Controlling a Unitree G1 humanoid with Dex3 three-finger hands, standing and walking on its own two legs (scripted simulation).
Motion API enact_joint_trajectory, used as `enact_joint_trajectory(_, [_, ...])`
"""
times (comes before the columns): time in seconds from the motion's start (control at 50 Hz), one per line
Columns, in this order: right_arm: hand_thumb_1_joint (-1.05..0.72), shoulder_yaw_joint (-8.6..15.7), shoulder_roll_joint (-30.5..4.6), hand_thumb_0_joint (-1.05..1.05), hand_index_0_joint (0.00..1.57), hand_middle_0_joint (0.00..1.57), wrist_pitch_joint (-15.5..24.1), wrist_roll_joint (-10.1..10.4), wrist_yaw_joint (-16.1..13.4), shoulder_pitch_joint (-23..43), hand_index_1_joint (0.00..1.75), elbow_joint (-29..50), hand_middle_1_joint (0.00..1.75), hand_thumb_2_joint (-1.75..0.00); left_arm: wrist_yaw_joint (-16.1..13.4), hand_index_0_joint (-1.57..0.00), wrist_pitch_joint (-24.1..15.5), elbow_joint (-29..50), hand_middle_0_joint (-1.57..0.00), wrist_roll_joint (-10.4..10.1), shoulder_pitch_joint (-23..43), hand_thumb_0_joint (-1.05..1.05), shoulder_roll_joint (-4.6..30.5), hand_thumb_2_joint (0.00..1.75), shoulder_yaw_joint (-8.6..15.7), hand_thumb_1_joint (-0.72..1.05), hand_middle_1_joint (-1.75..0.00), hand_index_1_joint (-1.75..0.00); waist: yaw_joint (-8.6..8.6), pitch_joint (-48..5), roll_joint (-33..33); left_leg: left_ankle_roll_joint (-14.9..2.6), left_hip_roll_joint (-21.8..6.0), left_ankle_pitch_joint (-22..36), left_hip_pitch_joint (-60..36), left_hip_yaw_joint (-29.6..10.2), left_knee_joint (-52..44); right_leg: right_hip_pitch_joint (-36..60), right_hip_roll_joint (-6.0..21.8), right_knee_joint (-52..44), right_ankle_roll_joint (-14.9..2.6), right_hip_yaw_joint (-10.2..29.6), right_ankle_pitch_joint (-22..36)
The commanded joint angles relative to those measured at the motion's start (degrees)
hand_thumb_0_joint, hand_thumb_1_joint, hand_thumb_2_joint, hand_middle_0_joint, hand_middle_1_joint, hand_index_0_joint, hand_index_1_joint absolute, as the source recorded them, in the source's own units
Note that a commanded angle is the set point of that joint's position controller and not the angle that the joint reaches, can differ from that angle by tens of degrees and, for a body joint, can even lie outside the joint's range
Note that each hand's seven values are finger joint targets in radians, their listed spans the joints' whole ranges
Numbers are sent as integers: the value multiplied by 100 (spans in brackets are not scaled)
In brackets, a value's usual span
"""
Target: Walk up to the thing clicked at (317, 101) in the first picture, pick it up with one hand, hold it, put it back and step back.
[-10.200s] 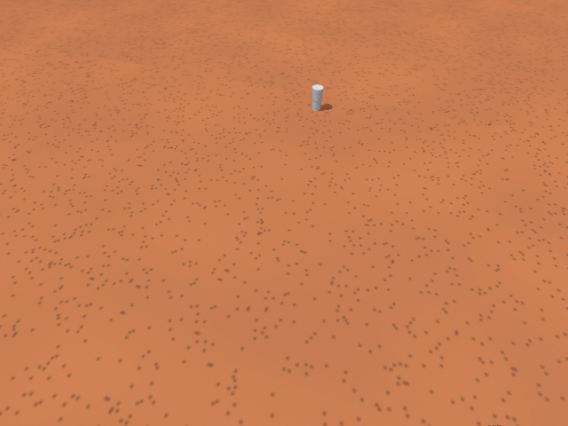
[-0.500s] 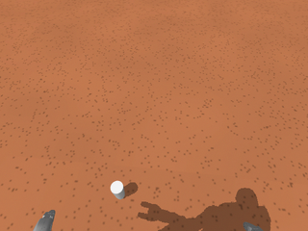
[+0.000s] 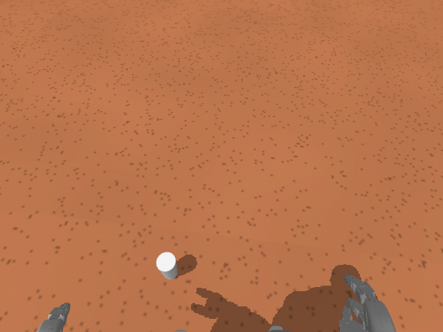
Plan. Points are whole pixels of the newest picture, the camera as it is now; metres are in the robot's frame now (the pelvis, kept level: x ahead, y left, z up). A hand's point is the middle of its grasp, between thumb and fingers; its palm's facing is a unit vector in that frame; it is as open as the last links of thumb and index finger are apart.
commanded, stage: go down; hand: left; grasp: from the side
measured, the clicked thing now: (168, 267) +0.43 +0.20 -0.64
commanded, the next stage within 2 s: none
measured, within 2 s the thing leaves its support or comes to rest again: neither
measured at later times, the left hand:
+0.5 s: hand (80, 320) +0.20 +0.30 -0.18, palm faces +0.14 -0.96 -0.24, open 17.4 cm
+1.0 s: hand (82, 276) +0.30 +0.36 -0.26, palm faces +0.17 -0.98 -0.14, open 17.2 cm
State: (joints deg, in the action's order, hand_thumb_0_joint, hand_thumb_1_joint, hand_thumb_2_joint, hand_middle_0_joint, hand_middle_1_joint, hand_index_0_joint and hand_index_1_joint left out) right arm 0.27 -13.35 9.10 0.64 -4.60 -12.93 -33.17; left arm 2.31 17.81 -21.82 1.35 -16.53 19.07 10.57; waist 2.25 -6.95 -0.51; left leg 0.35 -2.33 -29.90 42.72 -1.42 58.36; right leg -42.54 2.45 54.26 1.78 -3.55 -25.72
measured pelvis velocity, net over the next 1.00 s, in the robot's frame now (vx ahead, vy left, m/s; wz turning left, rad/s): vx -0.09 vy -0.01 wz -0.04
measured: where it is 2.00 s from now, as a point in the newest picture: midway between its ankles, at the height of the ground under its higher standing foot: outside the picture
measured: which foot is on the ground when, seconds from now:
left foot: down 0.00-1.00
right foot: down 0.00-1.00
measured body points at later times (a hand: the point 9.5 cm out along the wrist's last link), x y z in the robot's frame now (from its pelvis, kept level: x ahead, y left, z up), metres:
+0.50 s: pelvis -0.04 -0.01 -0.09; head +0.09 +0.02 +0.34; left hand +0.19 +0.35 -0.16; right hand +0.13 -0.27 -0.16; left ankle -0.02 +0.12 -0.68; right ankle +0.00 -0.14 -0.68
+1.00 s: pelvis -0.09 -0.01 -0.23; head +0.11 +0.04 +0.17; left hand +0.29 +0.41 -0.25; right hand +0.04 -0.28 -0.34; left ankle -0.02 +0.12 -0.68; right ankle +0.00 -0.14 -0.68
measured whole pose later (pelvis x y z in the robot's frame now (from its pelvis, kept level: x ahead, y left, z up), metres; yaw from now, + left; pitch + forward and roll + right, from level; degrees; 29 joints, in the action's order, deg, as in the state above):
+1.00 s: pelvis -0.09 -0.01 -0.23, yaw -2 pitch +34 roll -5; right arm -4.2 -17.5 10.6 -1.4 -2.3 -9.0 -37.8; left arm 30.7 -21.4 -59.2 -8.0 28.5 42.4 40.1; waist 5.2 -8.6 1.5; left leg 0.9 -1.5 -39.7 105.7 -4.8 111.6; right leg -105.5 3.3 106.6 0.8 -3.2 -34.6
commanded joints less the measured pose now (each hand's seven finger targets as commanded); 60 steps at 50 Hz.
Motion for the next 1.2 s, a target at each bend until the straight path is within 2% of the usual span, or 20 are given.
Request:
enact_joint_trajectory(0.0, [-86, 357, -881, 0, 20, 20, 311, -5, -128, -35, 30, 821, 30, -89, -69, -7, -73, 1027, -9, -4, -187, 0, 1017, 4, 525, -60, -6, -8, -5, -1121, -409, 21, 85, 2384, -516, -68, -636, 585, -236, -247, -259, -32, 1584])
enact_joint_trajectory(0.04, [-87, 352, -846, 0, 20, 20, 332, -11, -153, -27, 30, 898, 30, -89, -76, -7, -78, 1158, -8, -10, -195, 0, 1065, 6, 588, -58, -6, -8, 2, -1136, -373, -16, 128, 2091, -346, -27, -512, 496, -217, -252, -243, -9, 1475])
enact_joint_trajectory(0.14, [-88, 355, -852, 0, 20, 20, 382, -18, -194, -8, 30, 919, 30, -89, -13, -7, -192, 1232, -8, -66, -327, 0, 1188, 6, 805, -57, -6, -7, -22, -1261, -468, 7, 114, 2204, -186, -54, -321, 334, -226, 31, -274, -9, 1497])
enact_joint_trajectory(0.2, [-88, 352, -828, 0, 20, 20, 435, -27, -203, -2, 30, 920, 30, -89, 43, -7, -332, 1166, -8, -118, -373, 0, 1220, 5, 966, -57, -5, -7, -87, -1208, -462, -18, 135, 1888, 62, -55, -222, 158, -222, 125, -276, -2, 1251])
enact_joint_trajectory(0.24, [-90, 353, -881, 0, 20, 20, 480, -30, -204, 9, 30, 886, 30, -90, 122, -7, -504, 1092, -8, -158, 198, 0, 1399, 5, 1058, -56, -5, -6, 70, -1108, -427, -63, 135, 1531, 311, -29, -35, -109, -216, 192, -255, 36, 1027])
enact_joint_trajectory(0.32, [-94, 349, -927, 0, 20, 20, 686, -63, -179, 91, 30, 723, 30, -91, 388, -7, -1219, 227, -7, -319, 1459, 0, 1687, 0, 1366, -54, -1, -1, 171, -820, -227, -137, 164, 517, 1374, 25, 626, -1062, -158, 693, -215, 132, 225])
enact_joint_trajectory(0.38, [-97, 398, -1022, 0, 20, 20, 813, -56, -110, 48, 30, 669, 30, -91, 845, -8, -1935, -182, -8, -540, 1939, 0, 1913, 3, 1557, -55, -7, -6, 171, -1366, -267, -161, 188, 217, 1833, 56, 1125, -1514, -121, 1169, -231, 294, -81])
enact_joint_trajectory(0.42, [-95, 419, -1112, 0, 20, 20, 860, -73, -84, 13, 30, 582, 30, -91, 1186, -7, -2416, -223, -8, -629, 2351, 0, 2286, 3, 1731, -55, -7, -7, 95, -1910, -584, -134, 190, 272, 1968, 14, 1435, -1785, -85, 1575, -243, 388, -60])
enact_joint_trajectory(0.52, [-92, 350, -1350, 0, 20, 20, 727, -75, -57, -91, 30, 392, 30, -90, 1696, -6, -3195, -978, -6, -764, 3088, 0, 2948, 5, 2235, -55, -7, -8, -92, -2715, -922, -33, 158, 483, 2366, -188, 1981, -2598, -64, 2508, -316, 310, 43])
enact_joint_trajectory(0.58, [-90, 267, -1462, 0, 20, 20, 614, -68, 13, -55, 30, 369, 30, -90, 1850, -5, -3384, -1851, -6, -844, 3073, 0, 2988, 6, 2503, -57, -8, -8, -265, -2911, -951, -11, 120, 671, 2438, -323, 2165, -3111, -99, 2970, -363, 134, 206])
enact_joint_trajectory(0.6, [-90, 308, -1546, 0, 20, 20, 555, -73, 26, -122, 30, 261, 30, -90, 1915, -5, -3470, -1708, -6, -848, 3394, 0, 3247, 7, 2651, -54, -8, -8, -286, -3044, -1081, 0, 126, 782, 2455, -355, 2258, -3260, -100, 3112, -384, 110, 236])
enact_joint_trajectory(0.64, [-90, 266, -1535, 0, 20, 20, 485, -89, 60, -132, 30, 245, 30, -90, 2071, -5, -3511, -2231, -6, -891, 3210, 0, 3107, 6, 2678, -53, -7, -7, -274, -3207, -927, -23, 139, 1137, 2634, -343, 2485, -3297, -103, 3306, -395, 65, 501])
enact_joint_trajectory(0.7, [-90, 247, -1600, 0, 20, 20, 426, -109, 101, -183, 30, 143, 30, -90, 2293, -5, -3742, -2031, -6, -997, 3898, 0, 3601, 6, 2978, -54, -6, -7, -236, -3644, -874, -78, 155, 1528, 2742, -273, 2927, -3410, -112, 3555, -397, 85, 742])
enact_joint_trajectory(0.76, [-90, 233, -1607, 0, 20, 20, 410, -132, 104, -195, 30, 70, 30, -90, 2447, -4, -4007, -1881, -5, -1032, 4718, 0, 3877, 5, 3093, -50, -5, -5, -3, -3556, -721, -133, 157, 964, 3274, -244, 3223, -3671, -107, 3709, -368, 125, 388])
enact_joint_trajectory(0.82, [-91, 178, -1624, 0, 20, 20, 402, -141, 94, -219, 30, 8, 30, -90, 2558, -4, -4211, -2218, -4, -1074, 5205, 0, 4158, 5, 3297, -43, -5, -5, 132, -3374, -639, -165, 155, 266, 3794, -217, 3440, -3938, -106, 3826, -342, 179, -93])
enact_joint_trajectory(0.88, [-91, 91, -1661, 0, 20, 20, 361, -162, 103, -220, 30, -26, 30, -90, 2724, -5, -4270, -2654, -5, -1065, 5281, 0, 4299, 4, 3375, -43, -6, -5, 98, -3209, -796, -156, 153, -278, 4101, -242, 3500, -4307, -100, 3985, -349, 174, -498])
enact_joint_trajectory(0.9, [-90, 78, -1670, 0, 20, 20, 354, -168, 114, -204, 30, -8, 30, -90, 2797, -4, -4272, -2686, -5, -1057, 5470, 0, 4300, 4, 3260, -43, -6, -6, 149, -3231, -792, -165, 149, -502, 4197, -224, 3540, -4366, -98, 3971, -341, 186, -682])
enact_joint_trajectory(0.98, [-91, -5, -1747, 0, 20, 20, 327, -198, 151, -280, 30, -75, 30, -90, 3021, -5, -4233, -2807, -5, -1071, 5663, 0, 4585, 4, 3374, -43, -5, -5, 96, -3535, -1056, -141, 162, -248, 4297, -130, 3881, -4443, -95, 4255, -355, 138, -497])
enact_joint_trajectory(1.12, [-92, -79, -1869, 0, 20, 20, 245, -207, 184, -302, 30, -186, 30, -90, 3090, -5, -4279, -2758, -5, -1093, 6072, 0, 5207, 2, 3746, -47, -4, -3, 19, -3631, -1304, -113, 121, -65, 4369, -244, 4166, -4870, -106, 4805, -379, 5, -332])
enact_joint_trajectory(1.18, [-92, -96, -1904, 0, 20, 20, 215, -230, 201, -346, 30, -229, 30, -90, 3129, -4, -4305, -2764, -4, -1077, 6193, 0, 5252, 2, 3774, -43, -3, -3, 115, -3588, -1433, -95, 117, 167, 4412, -264, 4290, -5001, -86, 4999, -394, -25, -167])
